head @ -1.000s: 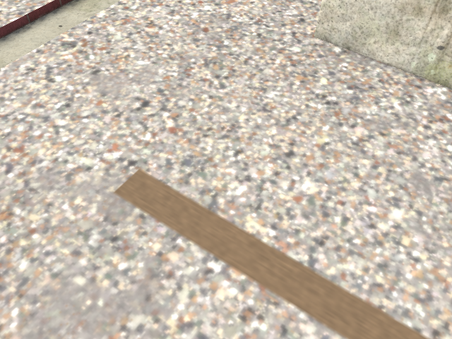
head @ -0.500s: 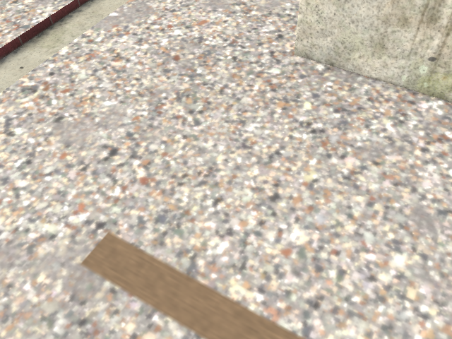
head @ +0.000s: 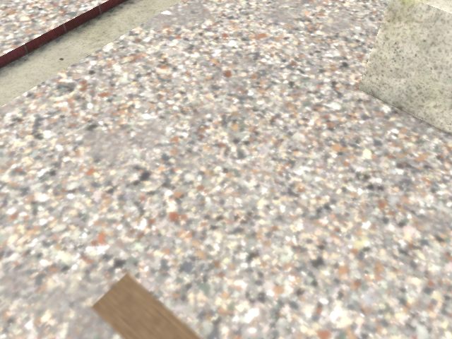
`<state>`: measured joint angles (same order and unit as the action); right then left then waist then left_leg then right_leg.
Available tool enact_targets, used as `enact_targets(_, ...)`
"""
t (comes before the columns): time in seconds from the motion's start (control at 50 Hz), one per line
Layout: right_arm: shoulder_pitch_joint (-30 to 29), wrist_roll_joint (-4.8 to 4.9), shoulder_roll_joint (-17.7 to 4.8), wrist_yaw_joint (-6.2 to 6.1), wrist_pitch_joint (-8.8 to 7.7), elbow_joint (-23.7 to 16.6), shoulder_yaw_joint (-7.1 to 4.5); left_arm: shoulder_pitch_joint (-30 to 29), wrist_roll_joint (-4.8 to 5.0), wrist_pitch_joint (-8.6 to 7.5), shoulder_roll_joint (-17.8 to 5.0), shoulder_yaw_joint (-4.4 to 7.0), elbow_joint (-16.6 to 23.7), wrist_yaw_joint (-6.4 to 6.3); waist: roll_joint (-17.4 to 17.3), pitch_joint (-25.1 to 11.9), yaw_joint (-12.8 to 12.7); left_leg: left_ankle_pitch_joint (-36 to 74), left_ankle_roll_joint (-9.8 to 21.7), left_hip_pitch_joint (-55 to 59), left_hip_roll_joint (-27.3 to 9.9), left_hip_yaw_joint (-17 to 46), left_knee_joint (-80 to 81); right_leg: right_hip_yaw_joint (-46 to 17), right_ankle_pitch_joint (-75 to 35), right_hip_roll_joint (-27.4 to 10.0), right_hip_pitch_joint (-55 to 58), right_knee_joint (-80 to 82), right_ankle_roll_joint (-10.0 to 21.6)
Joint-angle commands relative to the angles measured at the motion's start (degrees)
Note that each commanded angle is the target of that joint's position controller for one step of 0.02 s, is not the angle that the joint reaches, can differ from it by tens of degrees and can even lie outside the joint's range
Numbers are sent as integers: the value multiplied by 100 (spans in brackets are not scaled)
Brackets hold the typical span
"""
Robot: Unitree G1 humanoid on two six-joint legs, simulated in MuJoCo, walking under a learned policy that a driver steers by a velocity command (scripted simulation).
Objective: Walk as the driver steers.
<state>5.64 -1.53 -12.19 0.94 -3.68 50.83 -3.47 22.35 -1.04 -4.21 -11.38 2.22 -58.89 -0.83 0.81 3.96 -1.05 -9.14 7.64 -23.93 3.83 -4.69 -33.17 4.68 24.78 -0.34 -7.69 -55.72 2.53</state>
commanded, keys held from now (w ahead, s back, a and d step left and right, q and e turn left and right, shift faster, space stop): w+q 0.32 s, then w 0.26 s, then no key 0.42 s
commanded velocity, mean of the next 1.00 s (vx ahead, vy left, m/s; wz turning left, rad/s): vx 0.39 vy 0.00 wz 0.28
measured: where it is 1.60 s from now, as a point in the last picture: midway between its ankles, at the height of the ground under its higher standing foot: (221, 332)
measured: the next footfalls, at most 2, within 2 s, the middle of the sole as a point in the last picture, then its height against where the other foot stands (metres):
right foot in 0.52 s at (254, 331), level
left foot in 0.98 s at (182, 306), level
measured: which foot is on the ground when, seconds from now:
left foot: down 0.00-0.54, up 0.56-0.96, down 0.98-1.00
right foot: up 0.00-0.50, down 0.52-1.00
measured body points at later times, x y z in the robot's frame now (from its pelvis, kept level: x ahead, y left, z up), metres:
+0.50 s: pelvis +0.27 +0.00 +0.01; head +0.30 +0.01 +0.46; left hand +0.45 +0.26 -0.08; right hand +0.27 -0.28 -0.12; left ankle +0.09 +0.05 -0.72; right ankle +0.43 -0.07 -0.72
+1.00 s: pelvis +0.46 +0.04 +0.01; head +0.48 +0.05 +0.46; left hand +0.39 +0.26 -0.14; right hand +0.65 -0.15 -0.11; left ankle +0.51 +0.14 -0.72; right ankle +0.43 -0.07 -0.72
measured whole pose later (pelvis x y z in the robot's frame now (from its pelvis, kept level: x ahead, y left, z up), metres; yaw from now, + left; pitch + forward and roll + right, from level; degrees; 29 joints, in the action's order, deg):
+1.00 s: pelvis +0.46 +0.04 +0.01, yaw +16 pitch -1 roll -1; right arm 7.9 -1.5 -10.8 -1.0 -2.6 51.9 -0.2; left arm 19.9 -0.4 -3.0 -11.2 0.0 -55.9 -0.7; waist -0.4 2.9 -2.5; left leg -6.0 2.8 -18.8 0.9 -0.8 -27.4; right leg 2.8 19.2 3.5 -5.6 -25.5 2.9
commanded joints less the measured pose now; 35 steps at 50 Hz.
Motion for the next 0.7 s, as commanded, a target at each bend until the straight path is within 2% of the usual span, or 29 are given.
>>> enact_targets(0.02,1143,119,-985,-26,77,131,-271,-425,-1,-194,-735,143,752,78,-154,-603,352,47,1194,2596,-2011,3224,1884,-659,-556,-296,-3041,-1908,77)
enact_targets(0.04,955,119,-824,-43,57,105,-224,-481,-29,-171,-670,147,767,77,-41,-318,156,474,969,2034,-1715,2782,2005,-664,-719,-448,-2793,-1477,39)
enact_targets(0.06,870,158,-686,-69,29,117,-177,-408,-115,-74,-623,136,786,72,-115,-241,-25,830,810,1605,-1449,2420,2089,-670,-775,-544,-2468,-1157,-53)
enact_targets(0.08,900,166,-656,-77,-11,117,-156,-355,-161,30,-559,126,793,89,-202,-300,-94,1008,767,1422,-1312,2224,2127,-654,-799,-560,-2254,-966,-136)
enact_targets(0.12,1133,176,-811,-85,-69,148,-189,-498,-176,160,-531,126,898,122,-235,-325,-98,1267,805,1311,-1158,2069,2207,-553,-945,-537,-2307,-672,-293)
enact_targets(0.16,1360,177,-934,-94,-62,156,-217,-973,-165,214,-569,135,1098,135,-284,-190,7,1082,763,1288,-1065,2066,2346,-501,-1324,-561,-2623,-232,-440)
enact_targets(0.24,1920,160,-921,-98,-15,182,-213,-1935,-125,241,-645,143,1488,148,-368,-73,355,1154,555,1793,-1035,2277,2352,-533,-2050,-510,-3258,637,-585)
enact_targets(0.34,2327,116,-932,-152,10,165,-205,-2664,-102,205,-642,75,1837,199,-441,-89,593,1745,528,2492,-1027,2394,2037,-539,-2336,-301,-3476,1385,-531)
enact_targets(0.4,2528,63,-880,-213,-2,209,-173,-3029,-73,128,-606,3,2043,241,-503,-24,721,2379,492,2787,-1117,2376,1838,-397,-2325,-168,-3239,1963,-365)
enact_targets(0.42,2518,53,-896,-239,-14,211,-170,-3008,-64,99,-626,-5,2080,246,-535,-22,683,2587,440,2833,-1178,2396,1774,-400,-2297,-137,-3017,2162,-275)
enact_targets(0.46,2249,51,-1016,-267,-47,157,-180,-2462,-53,44,-754,33,1973,217,-590,-122,367,3395,234,2677,-1212,2299,1466,-368,-2013,24,-2028,2580,-46)
enact_targets(0.48,2156,49,-1101,-254,-69,145,-195,-1948,-46,14,-890,95,1815,167,-593,-353,156,4197,138,2635,-1147,2223,972,-292,-1768,209,-1321,2676,69)
enact_targets(0.5,2063,59,-1137,-212,-89,149,-195,-1146,-39,-41,-1008,158,1577,101,-404,-761,-233,4419,32,2503,-908,1987,33,-250,-1945,248,-349,3026,209)
enact_targets(0.52,2055,93,-971,-163,-128,44,-145,-291,-133,-101,-1278,236,1448,13,-109,-1394,-568,3206,-46,1709,-661,1836,-1261,-1057,-1508,-548,1007,3023,453)
enact_targets(0.54,2773,298,-449,-137,-127,-20,-52,227,-256,-70,-1879,383,1413,-14,1137,-2185,-371,-129,-312,75,236,1214,-3276,-3554,-1241,-2132,2566,3192,1178)
enact_targets(0.56,2898,149,-809,-160,-101,70,-103,-3,-93,38,-1652,380,1322,59,1144,-2042,-179,-1995,-275,-683,335,1185,-3966,-4904,-842,-2404,2236,3915,1426)
enact_targets(0.58,2376,28,-905,-154,-58,40,-123,-593,-13,58,-1183,278,1440,86,424,-975,-2,-1484,-262,-952,-31,1230,-4134,-4132,-379,-2164,1276,4044,1340)
enact_targets(0.6,1876,-4,-811,-118,-61,-52,-88,-948,-7,26,-828,180,1483,107,-44,-427,11,-1144,-298,-877,-188,1204,-3861,-3266,-1334,-1888,535,4142,1220)
enact_targets(0.62,1705,-1,-712,-99,-32,-105,-76,-989,-28,-18,-707,125,1426,100,-1,-215,105,-1066,-337,-713,-304,1141,-3606,-2593,-2674,-1642,167,4170,1084)
enact_targets(0.64,1700,-51,-680,-80,27,-123,-70,-896,1,-68,-635,81,1306,86,158,-211,205,-1084,-411,-486,-366,1077,-3393,-2053,-3920,-1441,-47,4154,987)
enact_targets(0.68,1846,-61,-547,-67,112,-55,-45,-608,30,-185,-652,54,1096,119,330,-463,293,-1079,-527,-224,-258,965,-3137,-1462,-5804,-1290,-25,4009,953)
enact_targets(0.7,1837,-51,-512,-61,136,-49,-38,-546,47,-215,-707,55,1029,126,380,-548,344,-991,-574,-249,-221,902,-3001,-1258,-6236,-1236,37,3992,962)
